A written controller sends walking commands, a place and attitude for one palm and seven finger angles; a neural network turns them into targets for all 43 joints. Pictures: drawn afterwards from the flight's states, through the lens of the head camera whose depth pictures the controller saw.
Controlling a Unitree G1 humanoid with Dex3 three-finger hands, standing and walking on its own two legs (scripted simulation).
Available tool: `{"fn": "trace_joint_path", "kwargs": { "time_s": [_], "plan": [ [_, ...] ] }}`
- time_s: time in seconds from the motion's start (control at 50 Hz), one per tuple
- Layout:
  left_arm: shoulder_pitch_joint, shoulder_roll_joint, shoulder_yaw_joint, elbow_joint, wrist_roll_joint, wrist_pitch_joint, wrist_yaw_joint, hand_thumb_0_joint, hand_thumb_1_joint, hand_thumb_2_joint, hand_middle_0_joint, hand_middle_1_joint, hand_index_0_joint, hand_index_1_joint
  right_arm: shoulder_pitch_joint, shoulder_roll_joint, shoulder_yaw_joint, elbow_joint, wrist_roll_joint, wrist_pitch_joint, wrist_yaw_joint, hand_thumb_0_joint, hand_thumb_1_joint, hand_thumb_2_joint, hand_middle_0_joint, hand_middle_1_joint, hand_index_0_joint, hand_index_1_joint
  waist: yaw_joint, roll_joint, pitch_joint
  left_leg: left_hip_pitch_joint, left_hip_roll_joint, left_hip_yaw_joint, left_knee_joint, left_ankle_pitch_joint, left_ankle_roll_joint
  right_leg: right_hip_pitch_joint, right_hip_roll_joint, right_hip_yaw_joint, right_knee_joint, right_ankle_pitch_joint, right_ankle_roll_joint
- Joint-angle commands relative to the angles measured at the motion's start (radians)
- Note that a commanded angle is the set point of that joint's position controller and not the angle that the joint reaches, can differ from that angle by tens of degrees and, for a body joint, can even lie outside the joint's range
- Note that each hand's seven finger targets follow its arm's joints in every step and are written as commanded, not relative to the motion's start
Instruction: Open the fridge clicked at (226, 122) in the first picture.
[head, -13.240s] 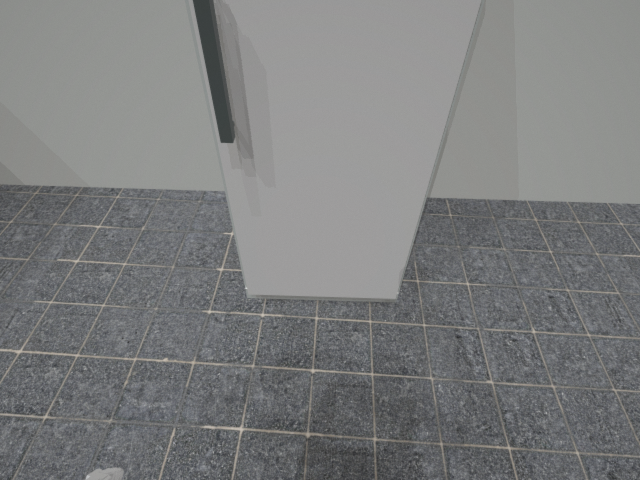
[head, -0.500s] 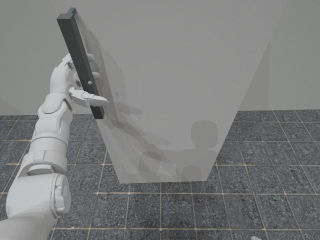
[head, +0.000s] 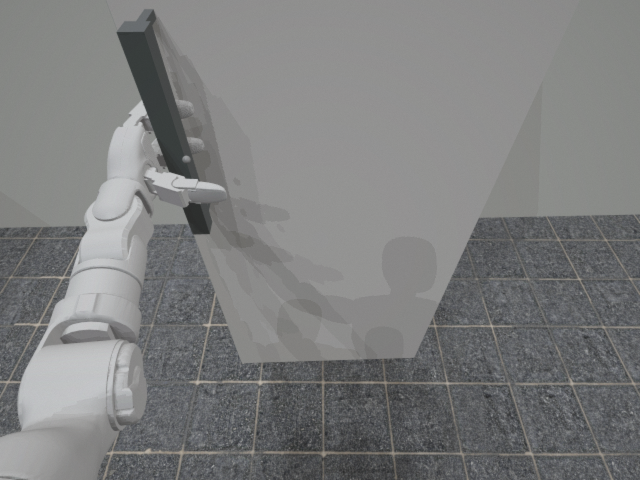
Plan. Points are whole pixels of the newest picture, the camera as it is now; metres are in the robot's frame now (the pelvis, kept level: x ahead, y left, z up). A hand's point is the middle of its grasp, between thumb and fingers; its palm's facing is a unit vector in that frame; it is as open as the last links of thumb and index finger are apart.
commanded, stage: grip the handle and tug to test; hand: left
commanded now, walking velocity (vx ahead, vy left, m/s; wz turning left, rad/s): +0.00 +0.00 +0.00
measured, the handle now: (179, 139) +0.51 +0.19 +0.16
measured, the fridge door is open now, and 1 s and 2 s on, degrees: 0 0 14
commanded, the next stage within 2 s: pull the door a little, standing still in 1.28 s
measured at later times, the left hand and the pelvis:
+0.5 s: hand (184, 159) +0.46 +0.17 +0.17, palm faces +0.06 -1.00 +0.01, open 6.6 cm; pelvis +0.01 +0.00 +0.00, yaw +0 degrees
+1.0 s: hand (185, 160) +0.46 +0.17 +0.17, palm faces +0.05 -1.00 +0.01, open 6.2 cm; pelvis +0.02 -0.01 +0.00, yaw +0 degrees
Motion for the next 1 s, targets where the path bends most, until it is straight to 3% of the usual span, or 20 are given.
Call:
{"fn": "trace_joint_path", "kwargs": {
  "time_s": [0.0, 0.04, 0.1, 0.14, 0.22, 0.24, 0.38, 0.44, 0.5, 0.54, 0.58, 0.62, 0.64, 0.66, 0.72, 0.8, 0.86, 0.88, 0.96, 0.98],
  "plan": [
    [-0.524, 0.127, -0.029, -0.264, -0.008, -0.083, -0.012, 0.0, -0.127, 0.46, -0.34, -1.253, -0.34, -1.253, 0.0, -0.139, -0.058, -0.103, -0.002, -0.049, -0.012, 0.0, -0.9, -0.9, 0.2, 0.3, 0.2, 0.3, -0.021, 0.027, -0.33, 0.332, -0.03, -0.037, -0.038, 0.272, 0.035, -0.047, 0.043, -0.012, -0.069, 0.321, -0.024],
    [-0.509, 0.164, 0.0, -0.252, -0.008, -0.085, -0.008, 0.0, -0.033, 0.5, -0.35, -1.267, -0.35, -1.267, 0.011, -0.146, -0.057, -0.099, -0.006, -0.049, -0.013, 0.0, -0.9, -0.9, 0.2, 0.3, 0.2, 0.3, -0.015, -0.011, -0.326, 0.307, -0.033, -0.039, -0.042, 0.264, 0.039, -0.02, 0.043, -0.013, -0.072, 0.319, -0.025],
    [-0.515, 0.146, -0.013, -0.25, -0.007, -0.077, -0.014, 0.0, 0.107, 0.56, -0.365, -1.287, -0.365, -1.287, 0.003, -0.141, -0.058, -0.098, -0.002, -0.049, -0.014, 0.0, -0.9, -0.9, 0.2, 0.3, 0.2, 0.3, -0.017, 0.006, -0.322, 0.313, -0.033, -0.034, -0.042, 0.264, 0.038, -0.03, 0.042, -0.012, -0.072, 0.33, -0.024],
    [-0.519, 0.189, 0.016, -0.249, -0.006, -0.081, -0.014, 0.0, 0.2, 0.6, -0.375, -1.3, -0.375, -1.3, 0.013, -0.148, -0.058, -0.094, -0.006, -0.047, -0.017, 0.0, -0.9, -0.9, 0.2, 0.3, 0.2, 0.3, -0.016, -0.016, -0.328, 0.303, -0.034, -0.034, -0.04, 0.274, 0.042, -0.008, 0.041, -0.009, -0.073, 0.343, -0.024],
    [-0.5, 0.143, -0.014, -0.289, -0.011, -0.081, -0.022, 0.0, 0.387, 0.68, -0.395, -1.327, -0.395, -1.327, -0.002, -0.138, -0.058, -0.102, -0.002, -0.05, -0.012, 0.0, -0.9, -0.9, 0.2, 0.3, 0.2, 0.3, -0.011, 0.029, -0.342, 0.333, -0.034, -0.031, -0.039, 0.302, 0.037, -0.015, 0.042, -0.011, -0.069, 0.364, -0.026],
    [-0.467, 0.151, -0.003, -0.284, -0.014, -0.081, -0.02, 0.0, 0.433, 0.7, -0.4, -1.333, -0.4, -1.333, 0.003, -0.142, -0.059, -0.104, -0.004, -0.049, -0.012, 0.0, -0.9, -0.9, 0.2, 0.3, 0.2, 0.3, -0.007, -0.005, -0.346, 0.327, -0.035, -0.031, -0.035, 0.312, 0.041, 0.001, 0.044, -0.014, -0.069, 0.374, -0.025],
    [-0.442, 0.168, 0.013, -0.331, -0.021, -0.063, -0.029, 0.0, 0.76, 0.84, -0.435, -1.38, -0.435, -1.38, -0.019, -0.139, -0.058, -0.117, -0.001, -0.04, -0.012, 0.0, -0.9, -0.9, 0.2, 0.3, 0.2, 0.3, 0.0, -0.005, -0.341, 0.315, -0.04, -0.019, -0.037, 0.334, 0.044, 0.035, 0.041, -0.008, -0.067, 0.434, -0.022],
    [-0.388, 0.186, 0.03, -0.364, -0.023, -0.054, -0.033, 0.0, 0.9, 0.9, -0.45, -1.4, -0.45, -1.4, -0.023, -0.142, -0.059, -0.126, -0.002, -0.032, -0.014, 0.0, -0.9, -0.9, 0.2, 0.3, 0.2, 0.3, 0.016, 0.005, -0.367, 0.328, -0.041, -0.016, -0.032, 0.383, 0.046, 0.065, 0.04, -0.008, -0.061, 0.476, -0.024],
    [-0.428, 0.149, -0.004, -0.367, -0.026, -0.039, -0.035, 0.0, 0.9, 0.9, -0.45, -1.4, -0.45, -1.4, -0.033, -0.135, -0.058, -0.124, 0.002, -0.027, -0.016, 0.0, -0.9, -0.9, 0.2, 0.3, 0.2, 0.3, -0.004, 0.007, -0.331, 0.332, -0.039, -0.016, -0.037, 0.356, 0.044, 0.031, 0.04, -0.009, -0.07, 0.453, -0.021],
    [-0.392, 0.173, 0.021, -0.349, -0.028, -0.031, -0.031, 0.0, 0.9, 0.9, -0.45, -1.4, -0.45, -1.4, -0.028, -0.141, -0.057, -0.126, -0.001, -0.023, -0.02, 0.0, -0.9, -0.9, 0.2, 0.3, 0.2, 0.3, 0.003, -0.028, -0.324, 0.317, -0.04, -0.015, -0.037, 0.355, 0.049, 0.048, 0.04, -0.009, -0.073, 0.458, -0.02],
    [-0.403, 0.198, 0.042, -0.358, -0.023, -0.025, -0.031, 0.0, 0.9, 0.9, -0.45, -1.4, -0.45, -1.4, -0.033, -0.14, -0.058, -0.126, -0.001, -0.018, -0.021, 0.0, -0.9, -0.9, 0.2, 0.3, 0.2, 0.3, 0.011, -0.01, -0.344, 0.314, -0.043, -0.01, -0.037, 0.369, 0.049, 0.063, 0.036, -0.002, -0.067, 0.491, -0.02],
    [-0.396, 0.181, 0.032, -0.377, -0.025, -0.025, -0.037, 0.0, 0.9, 0.9, -0.45, -1.4, -0.45, -1.4, -0.039, -0.135, -0.057, -0.13, -0.002, -0.016, -0.02, 0.0, -0.9, -0.9, 0.2, 0.3, 0.2, 0.3, 0.014, 0.001, -0.355, 0.329, -0.043, -0.012, -0.038, 0.392, 0.045, 0.071, 0.036, -0.006, -0.064, 0.503, -0.023],
    [-0.357, 0.195, 0.047, -0.379, -0.029, -0.024, -0.037, 0.0, 0.9, 0.9, -0.45, -1.4, -0.45, -1.4, -0.036, -0.139, -0.059, -0.135, -0.001, -0.013, -0.021, 0.0, -0.9, -0.9, 0.2, 0.3, 0.2, 0.3, 0.019, -0.027, -0.364, 0.327, -0.043, -0.01, -0.033, 0.403, 0.049, 0.089, 0.037, -0.007, -0.064, 0.512, -0.021],
    [-0.373, 0.179, 0.029, -0.397, -0.03, -0.022, -0.041, 0.0, 0.9, 0.9, -0.45, -1.4, -0.45, -1.4, -0.047, -0.134, -0.056, -0.136, -0.001, -0.012, -0.021, 0.0, -0.9, -0.9, 0.2, 0.3, 0.2, 0.3, 0.017, 0.007, -0.366, 0.331, -0.044, -0.008, -0.038, 0.405, 0.048, 0.085, 0.034, -0.004, -0.063, 0.521, -0.021],
    [-0.36, 0.19, 0.044, -0.378, -0.033, -0.012, -0.04, 0.0, 0.9, 0.9, -0.45, -1.4, -0.45, -1.4, -0.048, -0.135, -0.056, -0.135, 0.0, -0.008, -0.023, 0.0, -0.9, -0.9, 0.2, 0.3, 0.2, 0.3, 0.015, -0.026, -0.334, 0.319, -0.042, -0.008, -0.04, 0.394, 0.048, 0.081, 0.035, -0.005, -0.069, 0.519, -0.02],
    [-0.38, 0.168, 0.02, -0.407, -0.028, -0.009, -0.037, 0.0, 0.9, 0.9, -0.45, -1.4, -0.45, -1.4, -0.052, -0.131, -0.055, -0.138, -0.001, -0.005, -0.023, 0.0, -0.9, -0.9, 0.2, 0.3, 0.2, 0.3, 0.014, 0.011, -0.347, 0.338, -0.041, -0.014, -0.042, 0.406, 0.043, 0.076, 0.035, -0.009, -0.067, 0.507, -0.023],
    [-0.343, 0.196, 0.049, -0.388, -0.028, -0.003, -0.031, 0.0, 0.9, 0.9, -0.45, -1.4, -0.45, -1.4, -0.051, -0.136, -0.056, -0.137, -0.001, -0.001, -0.025, 0.0, -0.9, -0.9, 0.2, 0.3, 0.2, 0.3, 0.019, -0.01, -0.337, 0.326, -0.041, -0.009, -0.043, 0.398, 0.048, 0.082, 0.035, -0.006, -0.072, 0.51, -0.021],
    [-0.352, 0.172, 0.028, -0.406, -0.029, -0.004, -0.034, 0.0, 0.9, 0.9, -0.45, -1.4, -0.45, -1.4, -0.052, -0.133, -0.055, -0.141, -0.002, -0.003, -0.023, 0.0, -0.9, -0.9, 0.2, 0.3, 0.2, 0.3, 0.015, -0.02, -0.338, 0.324, -0.043, -0.01, -0.046, 0.394, 0.047, 0.085, 0.035, -0.008, -0.071, 0.511, -0.02],
    [-0.273, 0.18, 0.048, -0.426, -0.036, 0.002, -0.037, 0.0, 0.9, 0.9, -0.45, -1.4, -0.45, -1.4, -0.064, -0.133, -0.056, -0.153, 0.0, -0.001, -0.021, 0.0, -0.9, -0.9, 0.2, 0.3, 0.2, 0.3, 0.036, -0.024, -0.345, 0.321, -0.043, -0.007, -0.053, 0.4, 0.048, 0.113, 0.035, -0.008, -0.071, 0.521, -0.021],
    [-0.263, 0.182, 0.047, -0.461, -0.034, 0.002, -0.037, 0.0, 0.9, 0.9, -0.45, -1.4, -0.45, -1.4, -0.068, -0.132, -0.057, -0.158, 0.0, -0.001, -0.021, 0.0, -0.9, -0.9, 0.2, 0.3, 0.2, 0.3, 0.041, 0.004, -0.365, 0.338, -0.042, -0.006, -0.052, 0.421, 0.046, 0.12, 0.034, -0.007, -0.067, 0.532, -0.024]
  ]
}}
